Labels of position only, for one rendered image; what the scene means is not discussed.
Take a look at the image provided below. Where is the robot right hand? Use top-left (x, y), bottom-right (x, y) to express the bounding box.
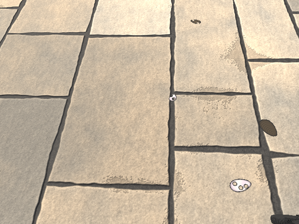
top-left (270, 214), bottom-right (299, 224)

